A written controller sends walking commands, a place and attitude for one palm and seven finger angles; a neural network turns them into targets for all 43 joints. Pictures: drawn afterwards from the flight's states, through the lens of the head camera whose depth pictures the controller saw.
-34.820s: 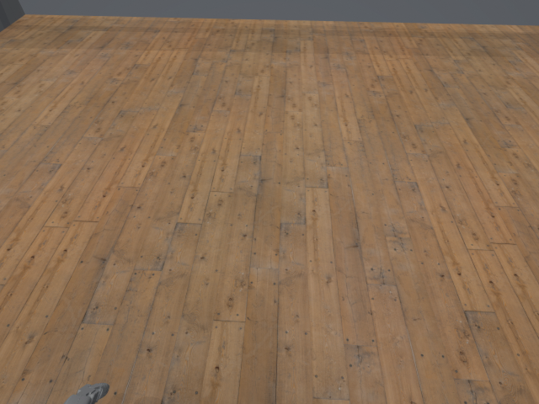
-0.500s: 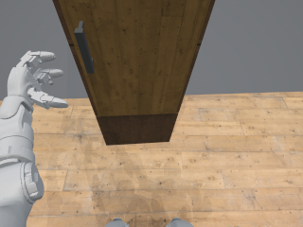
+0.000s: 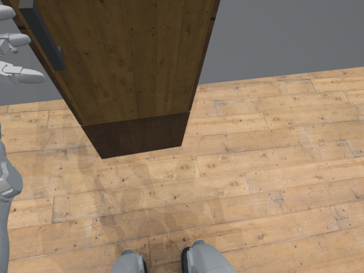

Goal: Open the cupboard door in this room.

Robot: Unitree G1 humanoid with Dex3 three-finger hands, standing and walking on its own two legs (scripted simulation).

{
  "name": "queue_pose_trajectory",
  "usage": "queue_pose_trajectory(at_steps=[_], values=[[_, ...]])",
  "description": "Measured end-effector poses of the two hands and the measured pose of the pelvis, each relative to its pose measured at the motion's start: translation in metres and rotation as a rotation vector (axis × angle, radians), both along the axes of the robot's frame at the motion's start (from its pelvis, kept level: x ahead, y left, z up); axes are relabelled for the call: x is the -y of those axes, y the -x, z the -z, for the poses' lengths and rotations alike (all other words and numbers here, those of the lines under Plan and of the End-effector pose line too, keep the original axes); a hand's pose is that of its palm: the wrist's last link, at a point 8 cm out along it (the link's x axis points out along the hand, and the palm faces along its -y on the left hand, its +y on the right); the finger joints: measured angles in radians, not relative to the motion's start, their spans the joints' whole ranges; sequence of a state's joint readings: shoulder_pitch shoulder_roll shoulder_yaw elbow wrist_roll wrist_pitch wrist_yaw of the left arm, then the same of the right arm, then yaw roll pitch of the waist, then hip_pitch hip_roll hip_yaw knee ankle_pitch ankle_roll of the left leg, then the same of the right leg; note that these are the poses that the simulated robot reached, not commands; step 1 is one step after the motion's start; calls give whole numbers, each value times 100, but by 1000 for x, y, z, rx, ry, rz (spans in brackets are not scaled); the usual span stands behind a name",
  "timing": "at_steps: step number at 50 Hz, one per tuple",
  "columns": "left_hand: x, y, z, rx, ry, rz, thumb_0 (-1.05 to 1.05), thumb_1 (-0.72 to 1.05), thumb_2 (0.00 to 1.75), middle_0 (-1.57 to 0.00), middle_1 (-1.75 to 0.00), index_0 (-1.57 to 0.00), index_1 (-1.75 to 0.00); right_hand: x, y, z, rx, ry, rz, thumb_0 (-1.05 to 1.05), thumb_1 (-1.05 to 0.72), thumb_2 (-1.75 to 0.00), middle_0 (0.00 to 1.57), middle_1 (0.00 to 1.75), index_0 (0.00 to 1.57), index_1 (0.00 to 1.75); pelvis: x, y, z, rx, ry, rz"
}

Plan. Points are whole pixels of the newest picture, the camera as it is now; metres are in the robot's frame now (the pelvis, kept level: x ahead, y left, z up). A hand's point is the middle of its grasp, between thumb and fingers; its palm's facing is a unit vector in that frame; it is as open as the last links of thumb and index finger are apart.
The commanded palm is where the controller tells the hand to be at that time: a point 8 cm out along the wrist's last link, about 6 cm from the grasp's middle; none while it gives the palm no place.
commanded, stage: move the hooked fingers beside the handle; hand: left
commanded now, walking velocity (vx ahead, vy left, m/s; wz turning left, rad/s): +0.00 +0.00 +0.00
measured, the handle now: (46, 33) +0.60 +0.21 +0.11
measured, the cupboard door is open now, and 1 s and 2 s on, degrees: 0 0 0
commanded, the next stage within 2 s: slide the fingers in behind the handle in 0.98 s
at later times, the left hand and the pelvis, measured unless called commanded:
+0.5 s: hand (8, 59) +0.52 +0.26 +0.11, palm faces +0.06 -1.00 +0.01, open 14.0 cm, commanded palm +0.51 +0.30 +0.11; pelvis +0.02 +0.01 +0.00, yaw +1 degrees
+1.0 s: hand (8, 57) +0.53 +0.26 +0.12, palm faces +0.08 -1.00 +0.00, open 13.9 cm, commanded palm +0.51 +0.30 +0.10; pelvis +0.00 +0.00 +0.00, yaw +0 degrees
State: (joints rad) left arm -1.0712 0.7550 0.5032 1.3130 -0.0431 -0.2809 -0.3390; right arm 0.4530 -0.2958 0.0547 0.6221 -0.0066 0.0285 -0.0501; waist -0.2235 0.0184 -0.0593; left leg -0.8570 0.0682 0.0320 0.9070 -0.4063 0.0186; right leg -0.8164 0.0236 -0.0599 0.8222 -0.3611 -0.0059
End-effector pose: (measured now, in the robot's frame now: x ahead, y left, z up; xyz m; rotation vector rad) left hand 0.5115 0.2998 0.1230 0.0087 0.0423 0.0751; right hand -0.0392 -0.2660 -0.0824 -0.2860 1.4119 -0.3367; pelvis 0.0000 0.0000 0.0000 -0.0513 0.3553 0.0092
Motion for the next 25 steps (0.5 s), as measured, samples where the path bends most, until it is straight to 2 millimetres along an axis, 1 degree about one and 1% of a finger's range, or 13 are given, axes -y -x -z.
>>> queue_pose_trajectory(at_steps=[6, 11, 15, 19, 22, 25], values=[[-3, -12, -1, -3, 4, 13, -1, -49, 30, -30, -120, -30, -120, -8, 12, -3, -65, -16, 29, 1, -91, -90, 20, 30, 20, 30, -2, -7, -1, -18, 5, 8], [-5, -8, 8, -20, 10, 20, -1, -49, 30, -30, -120, -30, -120, -14, 8, -5, -74, -33, 41, 1, -91, -90, 20, 30, 20, 30, -5, -15, -4, -17, 6, 18], [-12, 0, 12, -6, 15, -1, -1, -49, 30, -30, -120, -30, -120, -16, -5, -5, -48, -40, 35, 1, -91, -90, 20, 30, 20, 30, -6, -19, -5, -7, 7, 19], [-18, 8, 9, 18, 0, -12, -1, -49, 30, -30, -120, -30, -120, -16, -23, -3, -13, -42, 11, 1, -91, -90, 20, 30, 20, 30, -8, -21, -6, 6, 11, 8], [-16, 12, 6, 18, 1, 1, -1, -50, 30, -30, -120, -30, -120, -15, -37, 0, 11, -40, -17, 1, -91, -90, 20, 30, 20, 30, -9, -21, -6, 14, 14, -6], [-12, 12, 8, -3, 19, 15, -1, -50, 30, -30, -120, -30, -120, -13, -50, 2, 39, -33, -42, 1, -91, -90, 20, 30, 20, 30, -10, -19, -5, 19, 15, -16]])
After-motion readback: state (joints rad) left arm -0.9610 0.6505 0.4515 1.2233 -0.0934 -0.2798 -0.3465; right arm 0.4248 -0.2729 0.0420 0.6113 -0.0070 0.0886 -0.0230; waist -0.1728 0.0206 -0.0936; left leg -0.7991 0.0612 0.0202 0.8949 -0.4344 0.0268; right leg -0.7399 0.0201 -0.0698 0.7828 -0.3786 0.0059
